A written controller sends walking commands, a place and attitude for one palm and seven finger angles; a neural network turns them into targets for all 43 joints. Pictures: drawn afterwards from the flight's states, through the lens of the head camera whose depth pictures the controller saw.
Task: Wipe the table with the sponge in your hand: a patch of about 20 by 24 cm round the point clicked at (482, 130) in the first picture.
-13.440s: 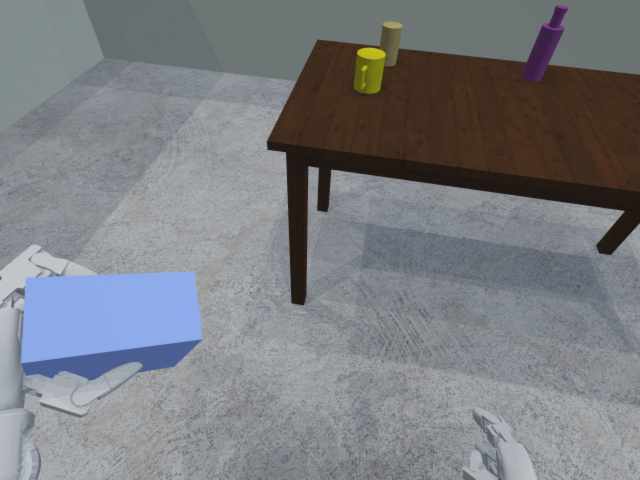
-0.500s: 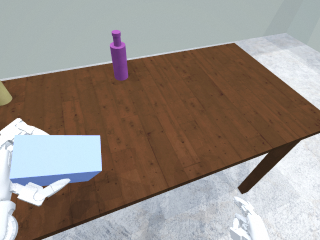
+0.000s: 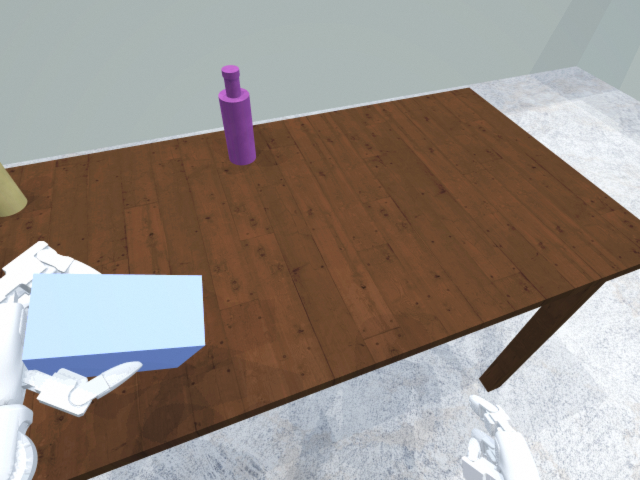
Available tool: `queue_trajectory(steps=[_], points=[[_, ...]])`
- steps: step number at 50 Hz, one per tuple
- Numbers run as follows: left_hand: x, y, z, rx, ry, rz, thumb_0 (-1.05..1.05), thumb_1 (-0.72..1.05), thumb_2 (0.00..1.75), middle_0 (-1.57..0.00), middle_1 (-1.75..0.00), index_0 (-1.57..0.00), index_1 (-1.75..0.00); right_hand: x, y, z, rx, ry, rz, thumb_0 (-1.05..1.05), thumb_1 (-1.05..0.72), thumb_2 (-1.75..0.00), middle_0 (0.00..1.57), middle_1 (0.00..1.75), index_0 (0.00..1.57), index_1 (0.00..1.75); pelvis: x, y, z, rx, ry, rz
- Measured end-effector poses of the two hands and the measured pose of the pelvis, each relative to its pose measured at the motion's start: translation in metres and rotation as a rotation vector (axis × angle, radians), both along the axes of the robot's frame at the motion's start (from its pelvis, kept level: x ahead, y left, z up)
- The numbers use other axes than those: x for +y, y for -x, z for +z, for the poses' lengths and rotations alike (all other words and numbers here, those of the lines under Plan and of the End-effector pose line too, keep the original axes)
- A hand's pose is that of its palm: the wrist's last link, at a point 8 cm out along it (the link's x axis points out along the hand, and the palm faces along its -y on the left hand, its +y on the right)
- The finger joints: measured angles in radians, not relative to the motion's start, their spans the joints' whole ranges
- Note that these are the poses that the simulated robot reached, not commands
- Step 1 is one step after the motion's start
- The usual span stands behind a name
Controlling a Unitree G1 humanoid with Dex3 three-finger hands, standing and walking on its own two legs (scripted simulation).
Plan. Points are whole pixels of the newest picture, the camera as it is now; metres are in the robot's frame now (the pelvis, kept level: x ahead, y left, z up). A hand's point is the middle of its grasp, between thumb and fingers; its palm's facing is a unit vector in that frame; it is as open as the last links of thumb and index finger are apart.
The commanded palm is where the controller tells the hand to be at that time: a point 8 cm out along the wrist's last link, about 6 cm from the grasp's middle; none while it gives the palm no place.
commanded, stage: look again from close up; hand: left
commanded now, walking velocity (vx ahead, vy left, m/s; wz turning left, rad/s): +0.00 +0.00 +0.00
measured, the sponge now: (144, 327) +0.23 +0.20 +0.13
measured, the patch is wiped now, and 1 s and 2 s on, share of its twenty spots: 0.00 0.00 0.00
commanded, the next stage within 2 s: turn the palm down, sponge in hand in 0.06 s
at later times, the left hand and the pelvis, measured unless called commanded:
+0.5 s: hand (91, 333) +0.21 +0.24 +0.15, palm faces +0.28 -0.77 -0.57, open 10.5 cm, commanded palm +0.17 +0.28 +0.18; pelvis +0.00 -0.01 -0.01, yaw -1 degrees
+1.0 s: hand (80, 330) +0.21 +0.24 +0.15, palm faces +0.29 -0.49 -0.82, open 10.5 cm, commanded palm +0.17 +0.26 +0.19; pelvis -0.01 -0.05 -0.02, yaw +0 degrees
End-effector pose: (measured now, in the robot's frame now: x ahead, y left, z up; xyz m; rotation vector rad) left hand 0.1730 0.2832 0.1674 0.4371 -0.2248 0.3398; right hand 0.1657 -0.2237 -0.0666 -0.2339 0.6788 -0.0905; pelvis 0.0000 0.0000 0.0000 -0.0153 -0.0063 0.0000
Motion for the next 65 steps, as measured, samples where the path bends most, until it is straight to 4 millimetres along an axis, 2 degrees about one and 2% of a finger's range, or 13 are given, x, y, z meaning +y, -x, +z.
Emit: queue_trajectory(steps=[8, 11, 13, 15, 19, 23, 26, 31, 35, 44, 53, 59, 65], points=[[0.001, -0.003, -0.002, 0.004, 0.011, 0.004, -0.01, -0.53, 1.01, -0.68, -1.34, -0.71, -1.34, 0.003, -0.007, 0.002, -0.007, -0.001, 0.009, 0.02, -0.91, -0.9, 0.2, 0.3, 0.2, 0.3, 0.0, -0.003, 0.0, 0.002, 0.001, 0.002], [0.013, -0.021, 0.026, -0.052, -0.155, -0.013, -0.01, -0.53, 1.01, -0.68, -1.34, -0.71, -1.34, 0.007, -0.009, -0.005, 0.014, 0.028, 0.074, 0.01, -0.91, -0.9, 0.2, 0.3, 0.2, 0.3, -0.001, 0.002, -0.005, 0.005, 0.0, 0.036], [0.028, -0.033, 0.042, -0.058, -0.126, 0.033, -0.01, -0.53, 1.01, -0.68, -1.34, -0.71, -1.34, 0.008, -0.012, -0.012, 0.035, 0.021, 0.102, 0.01, -0.91, -0.9, 0.2, 0.3, 0.2, 0.3, -0.001, 0.003, -0.006, -0.003, -0.006, 0.027], [0.033, -0.037, 0.047, -0.03, -0.075, 0.063, -0.01, -0.53, 1.01, -0.68, -1.34, -0.71, -1.34, 0.007, -0.017, -0.014, 0.022, -0.006, 0.092, 0.02, -0.9, -0.9, 0.2, 0.3, 0.2, 0.3, 0.0, 0.002, -0.007, -0.009, -0.008, 0.009], [0.013, -0.033, 0.027, 0.136, -0.11, 0.023, -0.01, -0.53, 1.01, -0.68, -1.34, -0.71, -1.34, 0.005, -0.027, -0.011, -0.032, -0.044, 0.07, 0.02, -0.9, -0.9, 0.2, 0.3, 0.2, 0.3, 0.002, -0.001, -0.009, -0.013, -0.013, -0.011], [-0.009, -0.013, 0.006, 0.198, -0.142, -0.037, -0.01, -0.53, 1.01, -0.68, -1.34, -0.71, -1.34, 0.001, -0.034, -0.007, -0.058, -0.029, 0.073, 0.02, -0.91, -0.9, 0.2, 0.3, 0.2, 0.3, -0.002, 0.0, -0.012, -0.008, -0.019, -0.015], [-0.008, 0.002, 0.008, 0.15, -0.195, 0.019, -0.01, -0.53, 1.01, -0.68, -1.34, -0.71, -1.34, -0.002, -0.037, -0.007, -0.05, -0.005, 0.094, 0.01, -0.91, -0.9, 0.2, 0.3, 0.2, 0.3, -0.009, 0.002, -0.015, -0.006, -0.02, -0.004], [0.009, 0.015, 0.018, 0.121, -0.258, 0.186, -0.01, -0.53, 1.01, -0.68, -1.34, -0.71, -1.34, -0.006, -0.041, -0.014, -0.029, 0.016, 0.119, 0.01, -0.91, -0.9, 0.2, 0.3, 0.2, 0.3, -0.018, 0.007, -0.018, -0.01, -0.017, 0.025], [0.011, 0.011, 0.015, 0.222, -0.283, 0.213, -0.01, -0.53, 1.01, -0.68, -1.34, -0.71, -1.34, -0.008, -0.04, -0.018, -0.03, 0.005, 0.101, 0.02, -0.91, -0.9, 0.2, 0.3, 0.2, 0.3, -0.024, 0.01, -0.018, -0.023, -0.021, 0.031], [-0.021, -0.005, 0.019, 0.278, -0.418, 0.109, -0.01, -0.53, 1.01, -0.68, -1.34, -0.71, -1.34, -0.022, -0.03, -0.018, -0.055, -0.027, 0.049, 0.02, -0.9, -0.9, 0.2, 0.3, 0.2, 0.3, -0.038, 0.013, -0.017, -0.029, -0.032, 0.002], [-0.021, -0.001, 0.022, 0.353, -0.521, 0.194, -0.01, -0.53, 1.01, -0.68, -1.34, -0.71, -1.34, -0.05, -0.02, -0.029, -0.007, -0.008, 0.005, 0.02, -0.91, -0.9, 0.2, 0.3, 0.2, 0.3, -0.047, 0.014, -0.019, -0.028, -0.034, -0.004], [-0.033, -0.003, 0.016, 0.375, -0.592, 0.173, -0.01, -0.53, 1.01, -0.68, -1.33, -0.71, -1.34, -0.059, -0.023, -0.03, -0.012, 0.007, -0.016, 0.02, -0.91, -0.9, 0.2, 0.3, 0.2, 0.3, -0.049, 0.014, -0.021, -0.031, -0.037, -0.008], [-0.037, -0.006, 0.022, 0.36, -0.656, 0.199, -0.01, -0.53, 1.01, -0.68, -1.33, -0.71, -1.34, -0.055, -0.032, -0.025, -0.039, -0.011, -0.022, 0.02, -0.91, -0.9, 0.2, 0.3, 0.2, 0.3, -0.047, 0.013, -0.022, -0.039, -0.04, -0.018]])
